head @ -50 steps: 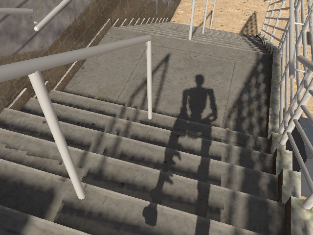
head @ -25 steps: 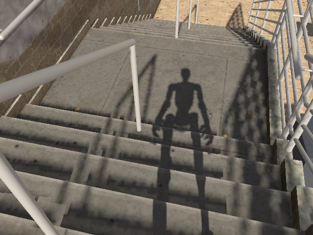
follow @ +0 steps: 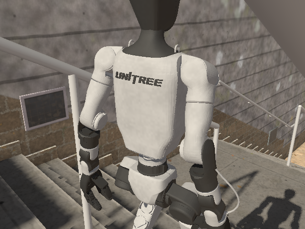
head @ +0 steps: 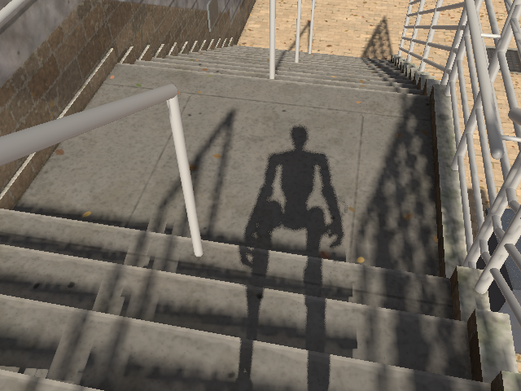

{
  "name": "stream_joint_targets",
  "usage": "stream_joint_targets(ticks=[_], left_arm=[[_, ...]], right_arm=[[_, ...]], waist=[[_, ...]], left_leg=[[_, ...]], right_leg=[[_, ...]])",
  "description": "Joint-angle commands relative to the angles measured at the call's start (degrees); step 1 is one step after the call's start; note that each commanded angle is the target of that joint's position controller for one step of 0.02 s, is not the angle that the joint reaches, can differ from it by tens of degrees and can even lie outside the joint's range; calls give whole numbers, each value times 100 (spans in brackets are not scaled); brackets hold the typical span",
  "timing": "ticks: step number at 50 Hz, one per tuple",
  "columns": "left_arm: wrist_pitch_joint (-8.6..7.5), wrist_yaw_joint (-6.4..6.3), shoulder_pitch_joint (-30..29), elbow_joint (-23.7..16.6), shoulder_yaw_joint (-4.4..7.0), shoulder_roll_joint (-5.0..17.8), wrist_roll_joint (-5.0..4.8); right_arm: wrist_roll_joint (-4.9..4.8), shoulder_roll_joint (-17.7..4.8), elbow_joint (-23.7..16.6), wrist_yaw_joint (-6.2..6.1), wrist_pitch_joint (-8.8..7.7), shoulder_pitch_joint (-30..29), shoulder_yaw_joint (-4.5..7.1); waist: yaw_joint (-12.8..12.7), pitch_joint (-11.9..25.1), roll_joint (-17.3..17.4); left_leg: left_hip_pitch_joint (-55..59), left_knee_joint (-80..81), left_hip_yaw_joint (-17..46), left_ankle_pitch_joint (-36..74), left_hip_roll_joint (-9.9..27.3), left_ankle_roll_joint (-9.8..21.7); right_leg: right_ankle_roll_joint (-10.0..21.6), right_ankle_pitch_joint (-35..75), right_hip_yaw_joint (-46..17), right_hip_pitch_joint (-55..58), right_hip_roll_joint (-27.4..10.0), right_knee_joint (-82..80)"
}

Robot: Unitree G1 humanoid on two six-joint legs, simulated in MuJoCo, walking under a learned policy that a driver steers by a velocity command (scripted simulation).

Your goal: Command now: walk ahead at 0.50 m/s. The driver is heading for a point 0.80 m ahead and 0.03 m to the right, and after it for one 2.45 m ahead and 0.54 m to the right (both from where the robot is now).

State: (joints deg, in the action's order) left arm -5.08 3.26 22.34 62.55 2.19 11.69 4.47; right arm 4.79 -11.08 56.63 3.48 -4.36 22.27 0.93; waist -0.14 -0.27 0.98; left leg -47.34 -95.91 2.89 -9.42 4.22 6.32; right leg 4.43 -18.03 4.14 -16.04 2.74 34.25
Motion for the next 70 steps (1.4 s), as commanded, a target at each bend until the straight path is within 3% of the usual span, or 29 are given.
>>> stream_joint_targets(ticks=[1, 3, 5, 7, 8, 14, 15, 16, 17, 18, 21, 24, 25, 33, 34, 35, 39, 40, 44, 45, 47, 48, 49, 51, 52, 56, 60, 62, 70], left_arm=[[-382, -103, -375, -447, -189, -69, -52], [-308, -92, 391, -182, -213, 199, 89], [-113, -323, 533, -165, 64, 847, -728], [-88, -389, 956, -109, 69, 670, -519], [-299, -319, 1544, 132, -345, -639, 122], [-214, -144, 1630, 203, -380, -6, 83], [-96, -381, 1146, -216, -34, 801, -500], [78, -470, 1243, -187, 30, 986, -401], [-3, -288, 1496, 48, -257, 186, -5], [11, -141, 1474, 173, -181, 331, 60], [73, 503, 2681, 509, -146, -62, 69], [110, -397, -320, -616, 110, 615, -575], [-1, -179, 297, -720, -193, 67, -83], [50, 159, -871, -890, -247, 19, 226], [136, -116, -1496, -1224, 5, 403, -439], [106, 75, -1035, -890, -342, 59, 151], [177, 179, -1933, -1510, -310, 326, 174], [253, -20, -2545, -1508, -181, 403, -565], [168, -246, -2361, -1410, -146, 317, -666], [187, -25, -567, -726, -80, 715, 141], [105, 85, 2390, -4, 432, 1672, 108], [186, -40, 1433, -58, 258, 1254, -384], [170, 111, 1811, -144, 347, 1713, 128], [304, -174, 344, -393, 136, 659, -652], [190, 108, -120, -530, -119, 493, 239], [-157, -53, -309, -676, -174, 406, -109], [-88, 177, -896, -1009, 15, 1217, 4], [145, -349, -199, -755, -91, 663, -822], [577, -463, 381, -821, -38, 286, -503]], right_arm=[[242, 71, -220, 157, -50, 51, -63], [222, -86, -265, 223, 4, 39, -99], [-488, -436, -434, -337, 387, -628, 175], [-323, -396, -510, -340, 422, -1380, 212], [568, 18, -579, 7, 125, -1385, -215], [152, -312, -1048, 152, 50, -2604, -158], [-803, -446, -1058, -84, 48, -2817, -8], [-862, -452, -1004, -203, 46, -2850, -52], [249, -401, -947, 43, 31, -2506, -216], [285, -502, -646, 86, 35, -1525, -58], [64, -1591, 172, 175, 53, 1769, 392], [-564, -995, -63, -206, 206, 239, 406], [107, -646, -3, 65, 92, 159, 100], [-21, 196, 559, -262, -385, 1161, -135], [-879, -597, 354, -540, -221, 668, 174], [66, 245, 463, -270, -295, 805, -271], [114, 156, 623, -145, -268, 1235, -292], [-737, -928, 303, -486, -91, 853, 138], [-290, -468, 629, -867, 275, 1561, 156], [411, 287, 1102, -251, 7, 2295, -162], [189, 248, 1133, 509, -31, 2224, -70], [-943, -713, 522, -432, 8, 1386, 340], [-219, -102, 339, 241, -7, 1602, -7], [-601, -558, 17, -517, 206, 103, 307], [-227, 181, -34, -154, 50, 1011, -73], [96, 191, 224, 246, -95, 523, 57], [54, -212, 421, 137, -86, 1432, 179], [-453, -208, 329, -616, 416, 418, 199], [-435, -523, 306, -629, 358, -675, 116]], waist=[[69, -455, -272], [79, -292, -505], [266, -233, -185], [-122, -450, -286], [-665, -985, -182], [-661, -872, -394], [-807, -1063, -140], [-1007, -945, -273], [-751, -750, -167], [-313, -572, -186], [520, 2390, 1602], [375, -6, -608], [107, 206, -288], [337, -155, -149], [-142, -457, -195], [189, -223, -204], [283, -712, -124], [536, -729, -234], [903, -1126, 88], [251, -378, 210], [-996, 1338, -1648], [-559, 1592, -879], [-800, 2530, -1464], [-274, 622, -91], [328, 15, 398], [444, -143, -166], [935, 270, -383], [456, 99, -472], [-232, 44, 929]], left_leg=[[545, 3119, 16, 2227, 410, -55], [661, 2601, -161, 2330, 250, -312], [518, 3887, 80, 2814, 262, -418], [-363, 4419, 199, 2796, 267, -342], [-2260, 5484, 770, 3887, 628, -427], [1600, 6371, -340, 3124, 115, -398], [1769, 6891, -508, 3120, -130, -570], [2039, 7050, -615, 2533, -178, -615], [2097, 7778, -184, 1662, 228, -387], [3042, 7863, -377, 2031, 222, -276], [8991, 5093, 422, 5994, 1344, 1671], [5886, 7702, 1446, 1660, 1900, 1189], [4763, 7489, 1538, 1663, 1929, 1391], [3685, 6416, 972, 562, 891, 1173], [2287, 6545, 915, -347, 732, 738], [1873, 6292, 479, -547, 423, 830], [1393, 5831, 667, -1310, 392, 785], [2036, 5656, 690, -759, 494, 515], [3510, 3911, 612, 490, 303, 527], [3525, 3535, 1009, 764, 516, 352], [305, -733, 154, -1717, -688, -384], [-965, -2172, -592, -4249, -885, -296], [-1152, -2956, 41, -3940, -661, -527], [-1928, -1884, -184, -2997, -510, -482], [-737, -912, 588, -1344, 239, -468], [1619, 3260, -312, 1664, 145, -622], [3486, 2855, -409, 1323, -207, -1080], [2918, 4202, -627, 98, -431, -459], [2387, 6789, 984, 3208, 911, 669]], right_leg=[[1188, 487, -953, -1733, -1149, -1513], [1290, 925, -1303, -1802, -1275, -873], [1033, 1627, -1841, -654, -1398, -678], [1089, 428, -2168, 386, -1441, -332], [1283, 23, -2214, 1520, -1695, 341], [1140, -197, -1941, -1175, -1208, 481], [901, 714, -1765, -591, -1075, 665], [767, 1138, -1615, -253, -965, 1123], [746, 900, -1927, 294, -1211, 1699], [794, 1376, -1880, 294, -1270, 2356], [-107, -2897, -777, -2985, -32, 8201], [-207, -1297, -527, -4367, -432, 6747], [-82, -259, -1089, -3649, -879, 6629], [-282, 3665, -1310, -3923, -1217, 1517], [-289, 4658, -908, -2304, -947, 884], [-246, 5309, -993, -2067, -1045, 783], [-142, 4263, -527, -1168, -758, 494], [-330, 4291, -320, -1176, -480, 243], [-297, 3217, -458, -924, -744, -1800], [37, 3934, -392, 276, -906, -1887], [1544, 7148, -609, 5463, -1511, 185], [1058, 8675, -1735, 5402, -2731, 600], [1901, 7935, -1937, 5773, -2583, 378], [1682, 4856, -2147, 3014, -2999, -863], [1424, 5424, -1842, 897, -2636, -720], [951, 4157, -254, -1705, -1064, -1248], [857, 4560, -538, -2343, -1173, -175], [757, 4825, -933, -961, -1301, -166], [-148, -623, -279, -170, -334, 1936]])
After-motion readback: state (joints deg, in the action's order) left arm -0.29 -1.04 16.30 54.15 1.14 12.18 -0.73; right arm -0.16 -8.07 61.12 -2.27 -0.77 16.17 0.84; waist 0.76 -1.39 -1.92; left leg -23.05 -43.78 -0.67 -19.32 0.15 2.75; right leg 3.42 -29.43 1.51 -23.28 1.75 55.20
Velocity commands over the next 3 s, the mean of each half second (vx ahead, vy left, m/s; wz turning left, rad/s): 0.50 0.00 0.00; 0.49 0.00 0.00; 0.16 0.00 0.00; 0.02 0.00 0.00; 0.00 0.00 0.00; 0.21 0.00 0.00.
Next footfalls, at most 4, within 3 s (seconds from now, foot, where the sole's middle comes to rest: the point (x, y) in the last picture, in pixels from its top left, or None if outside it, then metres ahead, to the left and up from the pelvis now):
0.38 left None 0.38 0.14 -0.93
0.92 right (302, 372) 0.71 -0.09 -1.09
1.26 left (235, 359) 0.76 0.13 -1.09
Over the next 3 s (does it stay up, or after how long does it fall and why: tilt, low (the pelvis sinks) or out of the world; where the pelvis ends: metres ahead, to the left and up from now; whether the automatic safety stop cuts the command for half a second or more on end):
stays up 0.75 0.02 -0.36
